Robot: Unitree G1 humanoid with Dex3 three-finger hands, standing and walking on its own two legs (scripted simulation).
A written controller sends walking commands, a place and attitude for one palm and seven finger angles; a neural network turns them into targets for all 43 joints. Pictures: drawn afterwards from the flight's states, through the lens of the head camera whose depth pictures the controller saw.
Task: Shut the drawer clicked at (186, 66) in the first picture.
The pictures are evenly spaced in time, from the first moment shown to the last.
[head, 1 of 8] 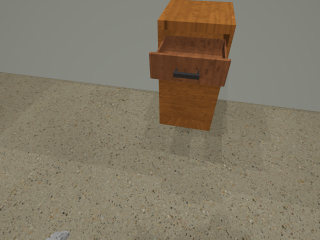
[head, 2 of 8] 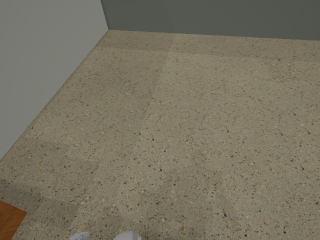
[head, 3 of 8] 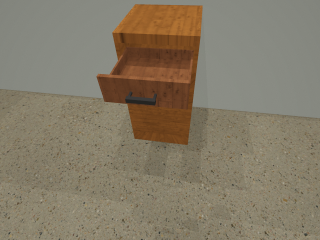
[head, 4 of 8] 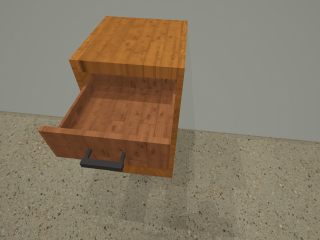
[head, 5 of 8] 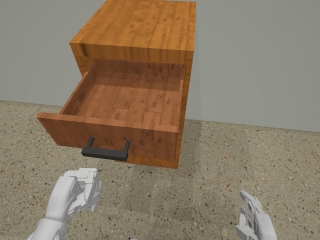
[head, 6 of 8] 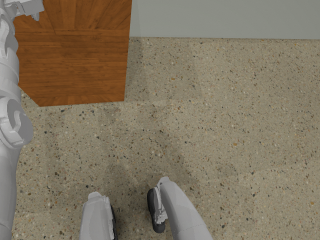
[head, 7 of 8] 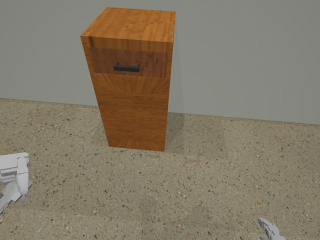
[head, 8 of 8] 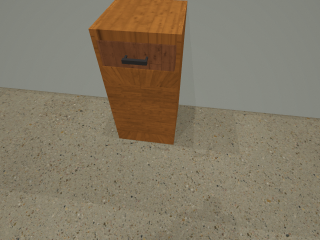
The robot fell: no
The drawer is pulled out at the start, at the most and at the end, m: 0.30 0.30 0.00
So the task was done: yes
